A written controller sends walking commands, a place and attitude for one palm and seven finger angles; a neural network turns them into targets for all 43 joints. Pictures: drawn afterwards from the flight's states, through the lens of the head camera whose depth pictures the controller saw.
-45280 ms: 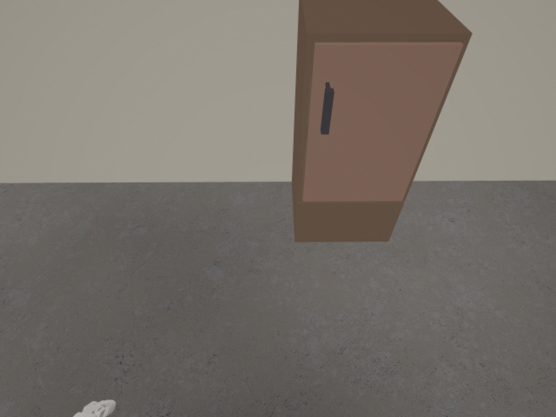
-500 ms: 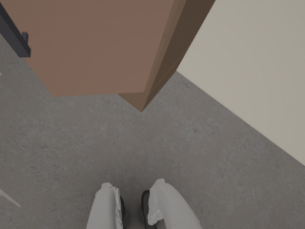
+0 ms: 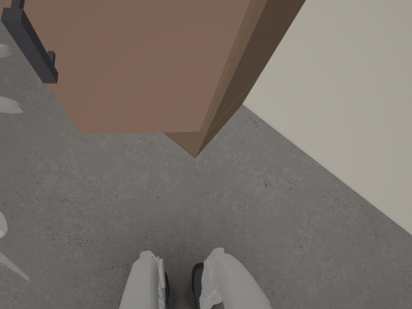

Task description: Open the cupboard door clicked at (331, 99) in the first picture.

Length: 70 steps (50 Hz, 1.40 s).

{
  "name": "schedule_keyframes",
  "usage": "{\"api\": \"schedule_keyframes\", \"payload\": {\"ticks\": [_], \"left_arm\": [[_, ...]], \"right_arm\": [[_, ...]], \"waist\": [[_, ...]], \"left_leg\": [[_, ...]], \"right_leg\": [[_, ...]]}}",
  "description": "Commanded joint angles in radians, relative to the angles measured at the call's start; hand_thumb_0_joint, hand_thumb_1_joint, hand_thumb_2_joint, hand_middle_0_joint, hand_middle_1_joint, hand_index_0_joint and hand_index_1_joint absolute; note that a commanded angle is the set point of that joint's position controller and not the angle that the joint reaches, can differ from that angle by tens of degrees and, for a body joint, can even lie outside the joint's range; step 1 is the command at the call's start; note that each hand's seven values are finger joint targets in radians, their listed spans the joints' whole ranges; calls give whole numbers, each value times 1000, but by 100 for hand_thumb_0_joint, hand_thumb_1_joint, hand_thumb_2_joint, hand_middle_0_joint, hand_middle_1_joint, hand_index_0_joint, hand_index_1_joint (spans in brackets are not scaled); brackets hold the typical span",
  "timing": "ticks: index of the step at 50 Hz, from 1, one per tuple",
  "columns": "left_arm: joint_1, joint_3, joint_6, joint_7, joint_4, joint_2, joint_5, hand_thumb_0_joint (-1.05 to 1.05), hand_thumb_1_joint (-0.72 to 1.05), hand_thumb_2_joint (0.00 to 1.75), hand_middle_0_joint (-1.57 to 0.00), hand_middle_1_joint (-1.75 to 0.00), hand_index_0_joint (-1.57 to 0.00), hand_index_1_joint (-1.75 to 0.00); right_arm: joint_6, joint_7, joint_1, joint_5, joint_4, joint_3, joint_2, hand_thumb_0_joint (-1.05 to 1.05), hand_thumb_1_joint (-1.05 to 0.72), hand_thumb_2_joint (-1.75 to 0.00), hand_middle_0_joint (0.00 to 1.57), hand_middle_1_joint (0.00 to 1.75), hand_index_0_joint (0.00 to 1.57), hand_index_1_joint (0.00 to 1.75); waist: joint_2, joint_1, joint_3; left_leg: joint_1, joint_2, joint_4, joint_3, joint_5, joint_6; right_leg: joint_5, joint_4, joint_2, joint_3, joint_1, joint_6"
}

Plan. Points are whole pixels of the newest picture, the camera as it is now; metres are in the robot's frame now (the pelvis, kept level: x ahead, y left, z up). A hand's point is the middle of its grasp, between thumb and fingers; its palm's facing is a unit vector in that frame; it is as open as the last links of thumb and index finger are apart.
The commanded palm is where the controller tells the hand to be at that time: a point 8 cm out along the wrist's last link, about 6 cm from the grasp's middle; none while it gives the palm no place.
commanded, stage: move the hooked fingers beside the handle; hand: left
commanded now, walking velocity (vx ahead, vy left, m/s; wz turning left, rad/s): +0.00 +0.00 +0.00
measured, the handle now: (35, 41) +0.56 +0.26 +0.05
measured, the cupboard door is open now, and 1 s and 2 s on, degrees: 45 45 45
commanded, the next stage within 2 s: slide the fingers in behind the handle in 0.16 s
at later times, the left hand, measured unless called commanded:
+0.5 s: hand out of the picture +0.50 +0.31 +0.06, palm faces +0.03 -1.00 -0.03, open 14.0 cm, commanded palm +0.50 +0.32 +0.05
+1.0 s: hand (19, 73) +0.50 +0.27 +0.05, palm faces +0.05 -1.00 -0.01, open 14.0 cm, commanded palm +0.49 +0.30 +0.05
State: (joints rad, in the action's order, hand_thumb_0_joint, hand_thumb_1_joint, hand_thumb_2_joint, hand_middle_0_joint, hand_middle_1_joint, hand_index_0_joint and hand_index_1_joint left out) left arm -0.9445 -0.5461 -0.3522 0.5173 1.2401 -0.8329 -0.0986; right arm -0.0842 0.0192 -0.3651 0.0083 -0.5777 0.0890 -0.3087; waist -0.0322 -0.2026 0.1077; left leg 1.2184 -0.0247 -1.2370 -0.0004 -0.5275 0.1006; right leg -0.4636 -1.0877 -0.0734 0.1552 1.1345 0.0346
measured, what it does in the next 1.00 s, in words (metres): stands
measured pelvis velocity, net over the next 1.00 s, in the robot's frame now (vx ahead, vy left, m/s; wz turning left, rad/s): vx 0.00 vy -0.01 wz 0.00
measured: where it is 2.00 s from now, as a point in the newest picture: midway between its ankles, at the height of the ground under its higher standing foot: (182, 306)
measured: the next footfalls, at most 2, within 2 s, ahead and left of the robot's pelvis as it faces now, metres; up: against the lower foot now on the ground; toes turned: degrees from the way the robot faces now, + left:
none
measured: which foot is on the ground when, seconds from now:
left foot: down 0.00-1.00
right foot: down 0.00-1.00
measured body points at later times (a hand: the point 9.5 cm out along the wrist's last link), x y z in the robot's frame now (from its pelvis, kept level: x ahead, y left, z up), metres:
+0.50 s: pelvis +0.00 +0.00 +0.00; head +0.18 +0.05 +0.41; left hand +0.49 +0.36 +0.06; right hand +0.00 -0.28 -0.09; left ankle +0.02 +0.05 -0.63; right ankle +0.02 -0.11 -0.63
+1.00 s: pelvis +0.00 -0.01 +0.00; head +0.16 +0.04 +0.42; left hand +0.49 +0.33 +0.06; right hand +0.01 -0.28 -0.09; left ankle +0.02 +0.05 -0.63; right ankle +0.02 -0.11 -0.63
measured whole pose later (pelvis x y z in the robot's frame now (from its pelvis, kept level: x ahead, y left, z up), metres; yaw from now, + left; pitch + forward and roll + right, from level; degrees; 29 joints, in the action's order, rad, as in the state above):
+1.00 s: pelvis +0.00 -0.01 +0.00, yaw +0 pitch +27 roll -7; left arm -0.89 -0.50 -0.41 0.44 1.20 -0.71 -0.13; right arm -0.08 0.01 -0.37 0.00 -0.60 0.08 -0.29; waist -0.03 -0.18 0.11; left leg 1.17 -0.02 -1.22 -0.02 -0.52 0.10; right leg -0.46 -1.09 -0.07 0.14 1.10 0.04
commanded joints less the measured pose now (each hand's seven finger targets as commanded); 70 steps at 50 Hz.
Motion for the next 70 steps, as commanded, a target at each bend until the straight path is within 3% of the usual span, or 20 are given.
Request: {"api": "schedule_keyframes", "payload": {"ticks": [1,2,4,7,13,15,21,24,29,33,34,45,51,52,55,59,60,64,66,70], "left_arm": [[-396,-67,-101,-28,-266,-363,-19,0,-50,30,-30,-120,-30,-120],[-378,-45,-95,-26,-249,-336,-15,0,-50,30,-30,-120,-30,-120],[-360,-37,-75,-20,-200,-322,-17,0,-50,30,-30,-120,-30,-120],[-334,-49,-51,-11,-163,-350,-14,0,-50,30,-30,-120,-30,-120],[-361,-83,-83,7,-225,-399,-26,0,-50,30,-30,-120,-30,-120],[-373,-68,-82,12,-205,-378,-32,0,-50,30,-30,-120,-30,-120],[-357,1,-68,37,-247,-275,-50,0,-50,30,-30,-120,-30,-120],[-326,-10,-63,24,-297,-265,-56,0,-50,30,-30,-120,-30,-120],[-338,-18,-61,-30,-265,-243,-55,0,-50,30,-30,-120,-30,-120],[-313,-35,-94,-69,-293,-267,-31,0,-50,30,-30,-120,-30,-120],[-319,-1,-98,-72,-283,-220,-34,0,-50,30,-30,-120,-30,-120],[-328,29,-103,-69,-223,-166,-52,0,-50,30,-30,-120,-30,-120],[-340,4,-142,-97,-295,-181,-52,0,-50,30,-30,-120,-30,-120],[-317,26,-137,-97,-281,-148,-50,0,-50,30,-30,-120,-30,-120],[-325,48,-123,-103,-280,-121,-49,0,-50,30,-30,-120,-30,-120],[-304,39,-119,-116,-313,-110,-54,0,-50,30,-30,-120,-30,-120],[-285,32,-115,-120,-298,-116,-52,0,-50,30,-30,-120,-30,-120],[-307,80,-118,-132,-268,-53,-51,0,-50,30,-30,-120,-30,-120],[-311,58,-131,-136,-280,-85,-51,0,-50,30,-30,-120,-30,-120],[-302,86,-141,-135,-276,-37,-53,0,-50,30,-30,-120,-30,-120]], "right_arm": [[12,18,-217,4,7,-85,-223,0,-90,-90,20,30,20,30],[9,15,-217,1,9,-81,-219,0,-90,-90,20,30,20,30],[6,15,-209,-1,9,-78,-219,0,-90,-90,20,30,20,30],[6,22,-207,-5,23,-74,-225,0,-90,-90,20,30,20,30],[17,22,-202,-4,19,-76,-226,0,-90,-90,20,30,20,30],[18,22,-201,-6,11,-73,-224,0,-90,-90,20,30,20,30],[6,17,-220,-10,1,-79,-218,0,-90,-90,20,30,20,30],[-3,13,-224,-7,-1,-87,-216,0,-90,-90,20,30,20,30],[0,11,-210,-7,2,-86,-207,0,-90,-90,20,30,20,30],[9,6,-202,-1,9,-87,-202,0,-90,-90,20,30,20,30],[8,2,-197,-2,7,-83,-196,0,-90,-90,20,30,20,30],[10,9,-186,-9,7,-86,-200,0,-90,-90,20,30,20,30],[17,5,-194,-1,2,-92,-196,0,-90,-90,20,30,20,30],[14,3,-195,-3,0,-93,-193,0,-90,-90,20,30,20,30],[8,1,-188,-5,-1,-91,-190,0,-90,-90,20,30,20,30],[4,-2,-195,-4,-2,-97,-188,0,-90,-90,20,30,20,30],[3,-2,-195,-5,0,-97,-188,0,-90,-90,20,30,20,30],[4,-4,-187,-6,-4,-92,-178,0,-90,-90,20,30,20,30],[6,-2,-190,-5,-2,-92,-183,0,-90,-90,20,30,20,30],[7,-5,-186,-4,-6,-96,-177,0,-90,-90,20,30,20,30]], "waist": [[-313,7,561],[-329,11,569],[-279,0,525],[-231,1,516],[-270,7,559],[-227,-11,528],[-318,2,576],[-307,14,600],[-226,2,514],[-282,29,536],[-266,15,513],[-175,-1,466],[-245,22,553],[-239,19,561],[-221,11,531],[-229,25,567],[-188,25,559],[-182,6,487],[-177,13,505],[-188,12,513]], "left_leg": [[-715,-56,138,215,661,-130],[-723,-56,140,211,668,-131],[-661,-50,139,197,608,-116],[-595,-42,139,180,546,-99],[-594,-43,117,169,570,-99],[-547,-42,112,159,518,-83],[-701,-52,125,199,658,-112],[-752,-60,138,209,713,-120],[-635,-44,152,177,559,-97],[-659,-43,161,170,582,-108],[-652,-42,160,168,568,-105],[-554,-32,167,151,431,-79],[-642,-35,157,166,555,-102],[-661,-37,156,167,570,-104],[-629,-34,161,156,532,-94],[-675,-38,165,163,585,-101],[-639,-33,165,152,560,-92],[-587,-27,170,137,485,-80],[-587,-26,169,139,496,-80],[-599,-26,167,137,498,-83]], "right_leg": [[200,64,-4,-76,-13,4],[197,67,-3,-78,-12,0],[196,75,-3,-79,-35,-4],[196,76,-5,-84,-74,-5],[219,65,-8,-92,-85,-2],[211,70,-9,-96,-96,-6],[218,68,-5,-80,-15,-3],[228,83,-5,-76,-25,-5],[208,97,-5,-85,-76,-7],[210,92,-5,-90,-95,1],[210,96,-6,-90,-90,-1],[186,101,-1,-102,-122,-5],[223,78,0,-98,-116,3],[227,82,0,-97,-107,-1],[228,92,1,-100,-128,-4],[243,97,0,-98,-130,-4],[253,99,-1,-102,-162,-5],[236,108,0,-107,-157,-6],[244,99,-1,-108,-172,-1],[247,101,1,-110,-165,-3]]}}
